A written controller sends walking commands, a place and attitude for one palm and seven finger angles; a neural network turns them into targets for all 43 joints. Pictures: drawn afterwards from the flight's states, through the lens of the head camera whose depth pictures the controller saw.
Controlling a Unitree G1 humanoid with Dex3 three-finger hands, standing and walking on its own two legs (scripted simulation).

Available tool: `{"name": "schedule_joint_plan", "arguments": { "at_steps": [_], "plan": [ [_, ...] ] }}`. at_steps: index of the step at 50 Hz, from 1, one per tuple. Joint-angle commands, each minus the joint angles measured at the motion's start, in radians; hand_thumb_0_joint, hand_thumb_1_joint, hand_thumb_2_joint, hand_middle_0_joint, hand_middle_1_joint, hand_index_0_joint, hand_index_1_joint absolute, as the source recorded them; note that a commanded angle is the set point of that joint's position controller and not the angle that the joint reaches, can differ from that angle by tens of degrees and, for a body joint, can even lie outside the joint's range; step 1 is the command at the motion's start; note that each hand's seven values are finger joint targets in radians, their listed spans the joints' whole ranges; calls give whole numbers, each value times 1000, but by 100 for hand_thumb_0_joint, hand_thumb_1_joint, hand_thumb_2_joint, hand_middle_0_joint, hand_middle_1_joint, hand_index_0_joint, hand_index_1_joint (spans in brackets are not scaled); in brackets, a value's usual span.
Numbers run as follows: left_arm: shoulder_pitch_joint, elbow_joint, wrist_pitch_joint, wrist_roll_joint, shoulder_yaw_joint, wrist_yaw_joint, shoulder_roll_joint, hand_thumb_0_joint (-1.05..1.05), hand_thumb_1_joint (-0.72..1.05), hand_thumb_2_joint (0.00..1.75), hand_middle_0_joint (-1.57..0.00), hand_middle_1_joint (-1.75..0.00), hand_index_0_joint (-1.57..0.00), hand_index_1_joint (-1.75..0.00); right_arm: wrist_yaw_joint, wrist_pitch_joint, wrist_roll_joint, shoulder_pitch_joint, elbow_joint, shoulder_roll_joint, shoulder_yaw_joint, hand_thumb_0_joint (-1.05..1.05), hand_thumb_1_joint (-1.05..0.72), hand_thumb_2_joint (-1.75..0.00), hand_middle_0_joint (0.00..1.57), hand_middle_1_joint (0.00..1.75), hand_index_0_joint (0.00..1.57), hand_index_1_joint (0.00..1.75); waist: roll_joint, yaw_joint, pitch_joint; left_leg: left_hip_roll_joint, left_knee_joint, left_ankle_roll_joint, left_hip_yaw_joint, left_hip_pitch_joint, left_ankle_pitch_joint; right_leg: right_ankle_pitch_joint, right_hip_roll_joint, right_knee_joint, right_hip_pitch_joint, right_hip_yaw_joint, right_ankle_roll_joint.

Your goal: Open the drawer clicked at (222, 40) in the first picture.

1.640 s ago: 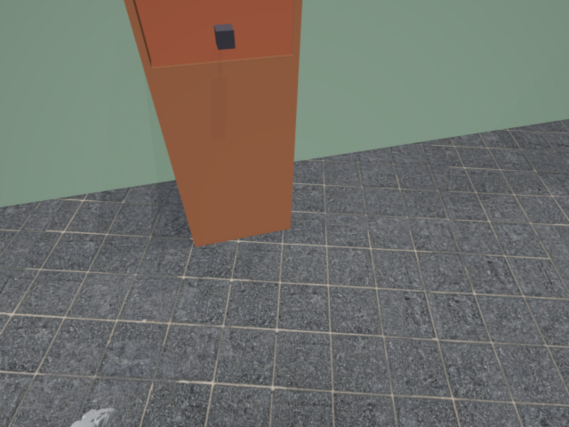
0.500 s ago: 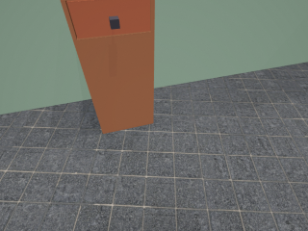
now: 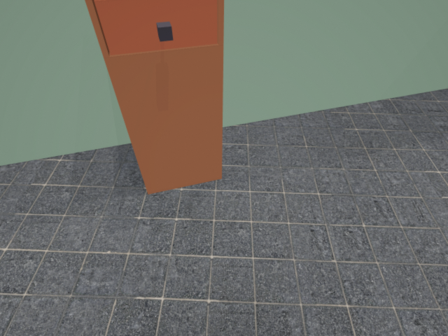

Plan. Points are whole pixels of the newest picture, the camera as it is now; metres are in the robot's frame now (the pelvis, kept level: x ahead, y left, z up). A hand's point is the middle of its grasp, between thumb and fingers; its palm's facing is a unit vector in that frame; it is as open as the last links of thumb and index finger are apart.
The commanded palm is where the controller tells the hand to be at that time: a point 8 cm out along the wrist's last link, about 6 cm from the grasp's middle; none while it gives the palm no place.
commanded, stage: walk to a spot facing it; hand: left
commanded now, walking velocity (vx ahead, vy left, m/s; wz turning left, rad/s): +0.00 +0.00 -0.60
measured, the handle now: (163, 29) +0.98 +0.28 +0.12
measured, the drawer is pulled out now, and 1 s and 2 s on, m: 0.00 0.00 0.00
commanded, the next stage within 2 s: none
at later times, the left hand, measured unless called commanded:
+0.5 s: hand out of the picture +0.03 +0.14 -0.16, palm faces -0.17 -0.96 -0.24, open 7.4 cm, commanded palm none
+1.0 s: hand (158, 304) +0.22 +0.17 -0.20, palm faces -0.38 -0.91 -0.17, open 7.4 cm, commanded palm none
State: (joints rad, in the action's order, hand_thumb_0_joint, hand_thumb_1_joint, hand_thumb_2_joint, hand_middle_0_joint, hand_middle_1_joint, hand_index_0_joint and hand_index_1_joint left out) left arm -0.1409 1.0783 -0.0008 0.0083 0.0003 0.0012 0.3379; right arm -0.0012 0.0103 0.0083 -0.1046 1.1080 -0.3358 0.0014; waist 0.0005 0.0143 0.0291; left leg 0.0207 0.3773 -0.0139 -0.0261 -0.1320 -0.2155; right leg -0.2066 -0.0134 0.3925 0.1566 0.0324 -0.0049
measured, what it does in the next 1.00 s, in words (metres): walks ahead, turning right: left foot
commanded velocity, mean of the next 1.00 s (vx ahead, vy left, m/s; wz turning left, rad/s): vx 0.23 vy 0.00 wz -0.55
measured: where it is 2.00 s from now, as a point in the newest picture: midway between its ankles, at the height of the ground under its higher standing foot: (253, 307)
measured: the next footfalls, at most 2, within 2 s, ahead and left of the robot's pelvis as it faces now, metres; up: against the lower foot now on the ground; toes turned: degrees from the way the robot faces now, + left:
left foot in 0.94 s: +0.32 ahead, +0.02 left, +0.00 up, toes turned -25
right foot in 1.60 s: +0.29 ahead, -0.19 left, +0.00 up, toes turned -60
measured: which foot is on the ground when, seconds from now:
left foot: down 0.00-0.30, up 0.32-0.92, down 0.94-1.00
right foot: down 0.00-0.94, up 0.96-1.00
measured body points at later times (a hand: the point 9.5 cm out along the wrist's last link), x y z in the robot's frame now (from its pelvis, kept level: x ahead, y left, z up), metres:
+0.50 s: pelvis +0.00 -0.05 +0.00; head +0.01 -0.08 +0.45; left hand +0.04 +0.19 -0.14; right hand +0.01 -0.31 -0.16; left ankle +0.04 +0.11 -0.65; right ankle -0.02 -0.11 -0.75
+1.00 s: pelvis +0.19 -0.02 -0.02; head +0.22 +0.00 +0.42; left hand +0.25 +0.22 -0.19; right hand +0.21 -0.29 -0.13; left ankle +0.29 +0.04 -0.75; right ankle +0.01 -0.09 -0.70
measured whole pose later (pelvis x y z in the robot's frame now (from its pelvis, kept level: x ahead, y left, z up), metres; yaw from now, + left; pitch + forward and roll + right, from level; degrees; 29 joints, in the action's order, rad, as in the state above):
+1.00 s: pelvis +0.19 -0.02 -0.02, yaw -31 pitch +0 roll -1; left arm -0.45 1.06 -0.02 0.01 -0.08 0.00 0.20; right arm 0.01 0.07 0.01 -0.10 0.89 -0.15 0.02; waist -0.04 0.07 0.03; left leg 0.05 0.66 0.03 -0.11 -0.39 -0.26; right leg -0.50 -0.09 0.88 0.18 0.19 -0.03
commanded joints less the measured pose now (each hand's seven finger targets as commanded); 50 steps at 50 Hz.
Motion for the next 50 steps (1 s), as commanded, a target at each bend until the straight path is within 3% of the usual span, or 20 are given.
{"name": "schedule_joint_plan", "arguments": {
  "at_steps": [1,6,9,11,13,14,15,16,17,18,19,23,36,42,45,46,47,48,49,50],
  "plan": [
    [-23,-79,19,4,-29,-17,104,0,90,90,-20,-30,-20,-30,-26,-6,3,-51,-75,-97,30,0,-90,-90,20,30,20,30,-5,-23,-44,123,22,19,34,39,173,265,108,28,85,111,-15],
    [-40,-144,39,9,-48,-5,83,0,90,90,-20,-30,-20,-30,-34,-18,7,-56,-140,-132,66,0,-90,-90,20,30,20,30,97,-24,-39,230,6,79,79,36,172,138,28,247,213,59,3],
    [-52,-176,51,9,-62,0,45,0,90,90,-20,-30,-20,-30,-33,-11,8,-42,-173,-127,79,0,-90,-90,20,30,20,30,193,-15,-32,370,-42,196,122,5,340,-317,27,540,270,0,26],
    [-91,-186,52,8,-69,6,27,0,90,90,-20,-30,-20,-30,-33,-10,15,5,-197,-120,86,0,-90,-90,20,30,20,30,178,17,-24,361,15,171,48,-46,363,-303,69,474,211,-3,16],
    [-201,-158,41,13,-74,19,16,0,90,90,-20,-30,-20,-30,-24,-18,16,24,-203,-121,89,0,-90,-90,20,30,20,30,105,61,-80,299,137,100,-31,-111,70,-164,39,283,47,-71,18],
    [-270,-139,30,19,-87,18,42,0,90,90,-20,-30,-20,-30,-18,-26,10,28,-210,-91,86,0,-90,-90,20,30,20,30,-25,97,-81,224,316,39,-93,-232,-165,-94,61,108,-77,-19,11],
    [-296,-138,11,34,-105,4,153,0,90,90,-20,-30,-20,-30,-9,-31,5,3,-243,5,67,0,-90,-90,20,30,20,30,-397,96,-20,54,638,-39,-166,-508,-441,-206,293,-127,-119,432,-75],
    [-325,-154,12,14,-105,-11,172,0,90,90,-20,-30,-20,-30,-5,-28,12,74,-285,-14,65,0,-90,-90,20,30,20,30,-352,117,38,28,762,-33,-25,-566,-424,-242,374,-250,-15,649,-150],
    [-265,-169,7,11,-108,-15,152,0,90,90,-20,-30,-20,-30,1,-27,11,47,-273,-35,75,0,-90,-90,20,30,20,30,-255,68,60,73,789,-21,36,-557,-298,-454,353,-278,24,569,-171],
    [-232,-177,0,10,-105,-16,117,0,90,90,-20,-30,-20,-30,7,-23,11,68,-263,-34,79,0,-90,-90,20,30,20,30,-218,63,90,83,809,-18,31,-552,-229,-508,305,-287,73,578,-138],
    [-197,-185,-11,10,-96,-14,87,0,90,90,-20,-30,-20,-30,10,-16,15,39,-250,-38,81,0,-90,-90,20,30,20,30,-154,29,88,91,808,-21,48,-536,-144,-451,274,-262,78,523,-127],
    [-264,-156,-48,4,-87,-6,38,0,90,90,-20,-30,-20,-30,17,-3,20,-20,-215,4,83,0,-90,-90,20,30,20,30,-54,15,5,84,759,-43,32,-520,-5,-142,199,-198,-32,363,-131],
    [-413,-86,-72,17,-78,-19,-21,0,90,90,-20,-30,-20,-30,17,19,19,103,-282,44,74,0,-90,-90,20,30,20,30,-97,59,52,88,601,-64,26,-658,15,72,205,-183,-173,418,-198],
    [-385,-85,-65,23,-84,-33,4,0,90,90,-20,-30,-20,-30,21,39,3,141,-318,69,67,0,-90,-90,20,30,20,30,-154,61,67,42,380,-34,-5,-482,-62,328,191,-99,-140,399,-183],
    [-273,-116,-65,16,-101,-30,31,0,90,90,-20,-30,-20,-30,3,54,-1,-85,-261,38,79,0,-90,-90,20,30,20,30,-124,-60,3,0,151,-6,-18,-66,5,410,119,84,57,335,-131],
    [-264,-122,-66,9,-105,-24,11,0,90,90,-20,-30,-20,-30,-15,58,-1,-250,-208,-18,91,0,-90,-90,20,30,20,30,-45,-120,-91,47,110,3,13,195,37,351,50,266,163,286,-102],
    [-313,-129,-62,-8,-106,-10,-46,0,90,90,-20,-30,-20,-30,-23,64,16,-378,-176,-132,117,0,-90,-90,20,30,20,30,232,-140,-218,328,54,67,334,415,-22,-60,-81,578,353,150,-51],
    [-324,-144,-63,-7,-94,-3,-73,0,90,90,-20,-30,-20,-30,-21,54,8,-402,-180,-168,116,0,-90,-90,20,30,20,30,332,-114,-217,501,-81,132,554,363,-56,-359,-83,806,467,73,-17],
    [-277,-153,-55,3,-102,-3,-55,0,90,90,-20,-30,-20,-30,-22,46,11,-324,-208,-122,101,0,-90,-90,20,30,20,30,196,-95,-93,506,-139,171,556,181,-111,-336,-19,889,459,77,-16],
    [-252,-144,-43,13,-107,0,-50,0,90,90,-20,-30,-20,-30,-22,50,11,-237,-217,-40,80,0,-90,-90,20,30,20,30,147,-48,-10,440,-174,128,448,37,-138,-250,15,932,456,60,-7]
  ]
}}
